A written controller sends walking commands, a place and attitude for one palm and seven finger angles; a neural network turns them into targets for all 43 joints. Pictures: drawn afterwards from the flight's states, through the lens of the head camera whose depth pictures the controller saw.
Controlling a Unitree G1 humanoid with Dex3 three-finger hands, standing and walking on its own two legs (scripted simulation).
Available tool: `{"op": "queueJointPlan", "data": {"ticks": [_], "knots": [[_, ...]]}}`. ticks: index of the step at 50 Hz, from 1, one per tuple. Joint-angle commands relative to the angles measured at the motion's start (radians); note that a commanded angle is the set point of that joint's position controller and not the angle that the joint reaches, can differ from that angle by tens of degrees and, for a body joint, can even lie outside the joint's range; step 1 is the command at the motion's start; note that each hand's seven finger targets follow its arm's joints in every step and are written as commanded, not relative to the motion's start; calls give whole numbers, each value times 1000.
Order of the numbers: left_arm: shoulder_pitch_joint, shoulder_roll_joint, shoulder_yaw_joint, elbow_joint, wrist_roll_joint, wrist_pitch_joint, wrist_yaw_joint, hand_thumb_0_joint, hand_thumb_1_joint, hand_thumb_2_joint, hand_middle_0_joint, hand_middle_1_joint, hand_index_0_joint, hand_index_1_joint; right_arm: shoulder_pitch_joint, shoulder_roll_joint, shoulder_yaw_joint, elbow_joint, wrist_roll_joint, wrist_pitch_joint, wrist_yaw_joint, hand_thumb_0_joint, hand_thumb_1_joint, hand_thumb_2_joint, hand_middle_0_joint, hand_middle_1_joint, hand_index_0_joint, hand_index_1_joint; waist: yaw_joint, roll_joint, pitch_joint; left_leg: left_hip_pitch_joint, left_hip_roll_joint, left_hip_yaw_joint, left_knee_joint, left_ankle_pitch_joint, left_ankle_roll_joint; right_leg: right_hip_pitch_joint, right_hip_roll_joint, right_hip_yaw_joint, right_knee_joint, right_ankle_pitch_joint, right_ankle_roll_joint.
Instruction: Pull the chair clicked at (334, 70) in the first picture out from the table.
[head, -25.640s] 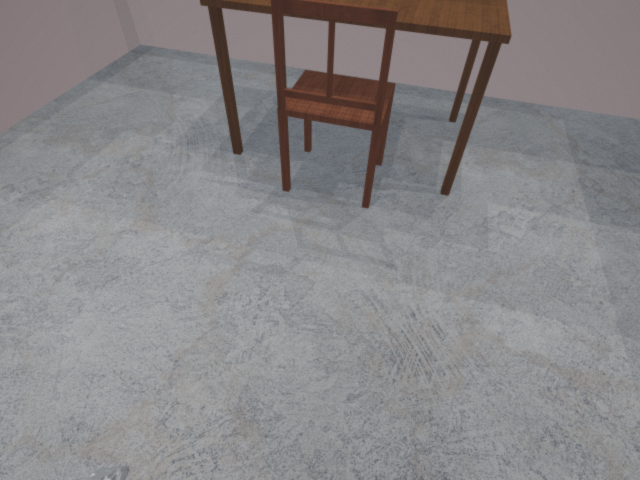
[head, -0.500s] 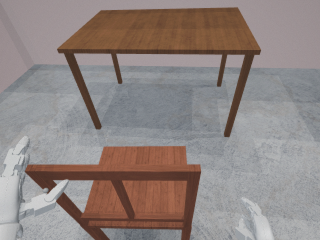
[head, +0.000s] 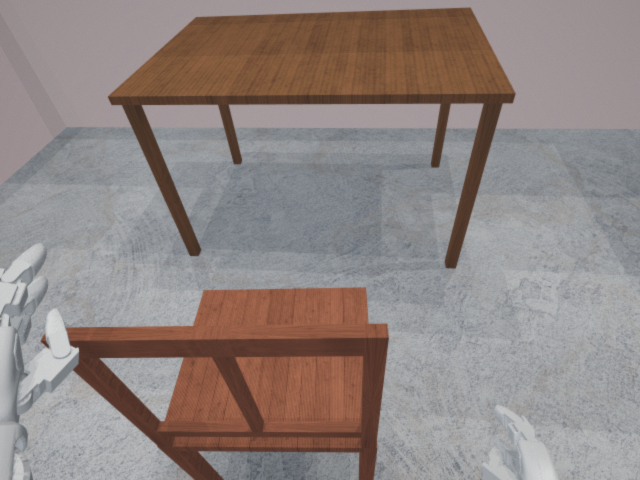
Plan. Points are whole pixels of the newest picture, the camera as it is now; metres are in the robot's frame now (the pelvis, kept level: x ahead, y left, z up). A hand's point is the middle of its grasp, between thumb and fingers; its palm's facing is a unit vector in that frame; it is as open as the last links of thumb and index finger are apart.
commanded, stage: draw the hand back to the body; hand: left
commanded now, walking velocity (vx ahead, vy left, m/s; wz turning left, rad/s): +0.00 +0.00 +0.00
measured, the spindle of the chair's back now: (242, 394) +0.26 +0.17 -0.11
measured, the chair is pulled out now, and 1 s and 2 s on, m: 0.65 0.65 0.65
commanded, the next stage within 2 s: step back with the hand held close in 0.04 s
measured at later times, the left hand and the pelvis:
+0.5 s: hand (49, 373) +0.17 +0.28 +0.15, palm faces +0.37 -0.76 -0.53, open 7.4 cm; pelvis -0.04 +0.02 +0.00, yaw -1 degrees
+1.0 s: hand out of the picture +0.11 +0.30 +0.16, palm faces +0.47 -0.73 -0.49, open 7.4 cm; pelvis -0.09 +0.02 -0.01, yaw +0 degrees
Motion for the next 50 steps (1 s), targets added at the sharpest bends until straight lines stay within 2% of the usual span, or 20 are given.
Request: {"op": "queueJointPlan", "data": {"ticks": [1,7,8,9,10,11,12,13,19,22,23,28,31,33,37,39,43,46,48,50], "knots": [[-81,197,144,-176,5,-66,27,0,900,900,-200,-300,-200,-300,-145,-84,-29,-167,0,-58,-12,0,-900,-900,200,300,200,300,-1,-56,-61,-45,19,30,-49,247,47,30,-49,6,-75,240,-9],[-101,198,136,-193,7,-73,25,0,900,900,-200,-300,-200,-300,-153,-90,-28,-171,-1,-67,-11,0,-900,-900,200,300,200,300,3,-44,-62,-48,20,24,-58,218,48,23,-49,9,-77,196,-13],[-153,202,125,-223,10,-75,24,0,900,900,-200,-300,-200,-300,-155,-96,-25,-168,-2,-71,-10,0,-900,-900,200,300,200,300,-5,-10,-64,-48,17,24,-60,215,46,25,-48,13,-80,194,-16],[-269,335,264,-273,-5,-122,21,0,900,900,-200,-300,-200,-300,-109,-117,-43,-186,1,-41,-10,0,-900,-900,200,300,200,300,-32,-33,39,-118,39,11,-32,163,63,-61,-94,139,-150,271,-23],[-170,252,215,-169,5,-120,12,0,900,900,-200,-300,-200,-300,-102,-97,-42,-168,-4,-23,-7,0,-900,-900,200,300,200,300,-44,-88,9,-102,31,0,-16,146,59,-43,-115,134,-153,277,-31],[-106,199,175,-133,8,-115,4,0,900,900,-200,-300,-200,-300,-109,-97,-40,-181,-6,-7,-2,0,-900,-900,200,300,200,300,-46,-100,-6,-95,29,0,-11,161,58,-39,-120,132,-146,290,-33],[-73,185,160,-141,12,-116,1,0,900,900,-200,-300,-200,-300,-116,-98,-40,-193,-7,8,1,0,-900,-900,200,300,200,300,-44,-94,-26,-96,34,-3,-17,188,58,-29,-121,123,-132,304,-31],[-61,200,172,-170,13,-120,2,0,900,900,-200,-300,-200,-300,-117,-103,-45,-200,-8,18,0,0,-900,-900,200,300,200,300,-43,-50,-55,-94,42,-4,-30,226,58,-4,-121,109,-112,334,-29],[54,232,219,-229,17,-126,23,0,900,900,-200,-300,-200,-300,-134,-84,-50,-232,-5,57,-8,0,-900,-900,200,300,200,300,-33,-63,-171,-95,79,-15,-44,409,57,53,-106,71,-33,421,-9],[56,245,226,-262,17,-127,30,0,900,900,-200,-300,-200,-300,-134,-85,-55,-238,-5,60,-13,0,-900,-900,200,300,200,300,-33,-71,-178,-123,81,-20,-33,411,52,42,-105,73,-21,431,-9],[52,249,226,-269,15,-126,32,0,900,900,-200,-300,-200,-300,-134,-88,-57,-231,-2,59,-17,0,-900,-900,200,300,200,300,-38,-32,-173,-128,84,-24,-47,402,54,36,-102,71,-15,412,-10],[50,251,228,-274,17,-121,44,0,900,900,-200,-300,-200,-300,-126,-87,-55,-226,-7,48,-26,0,-900,-900,200,300,200,300,-36,-10,-146,-218,96,-41,-69,256,61,20,-86,71,-16,291,1],[38,235,215,-271,21,-120,49,0,900,900,-200,-300,-200,-300,-110,-85,-51,-230,-11,40,-26,0,-900,-900,200,300,200,300,-34,-45,-121,-284,81,-41,-60,121,59,2,-85,85,-39,207,2],[24,251,220,-285,23,-123,52,0,900,900,-200,-300,-200,-300,-108,-91,-54,-222,-11,34,-28,0,-900,-900,200,300,200,300,-39,-31,-102,-301,67,-36,-53,17,61,-31,-94,117,-77,137,-7],[-11,239,207,-284,35,-132,58,0,900,900,-200,-300,-200,-300,-86,-92,-43,-232,-19,23,-25,0,-900,-900,200,300,200,300,-43,-70,-57,-343,43,-33,-36,-153,60,-117,-99,144,-143,-97,-9],[-14,244,214,-294,39,-140,62,0,900,900,-200,-300,-200,-300,-76,-97,-42,-229,-20,17,-28,0,-900,-900,200,300,200,300,-46,-36,-61,-360,53,-47,-53,-194,68,-117,-92,135,-139,-148,-8],[-7,267,247,-305,49,-157,67,0,900,900,-200,-300,-200,-300,-85,-109,-45,-231,-18,-4,-29,0,-900,-900,200,300,200,300,-41,44,-69,-465,93,-95,-128,-234,89,-14,-49,94,-51,-75,10],[9,239,234,-313,44,-165,61,0,900,900,-200,-300,-200,-300,-72,-102,-44,-236,-19,-17,-23,0,-900,-900,200,300,200,300,-38,11,-98,-478,92,-92,-114,-179,84,27,-47,85,-10,21,11],[19,244,247,-289,49,-167,62,0,900,900,-200,-300,-200,-300,-78,-108,-50,-225,-18,-25,-24,0,-900,-900,200,300,200,300,-39,67,-79,-541,109,-99,-136,-235,95,60,-41,86,22,28,13],[4,222,227,-295,50,-170,58,0,900,900,-200,-300,-200,-300,-71,-104,-50,-231,-18,-29,-21,0,-900,-900,200,300,200,300,-39,31,-62,-590,113,-97,-119,-252,97,68,-39,88,51,43,14]]}}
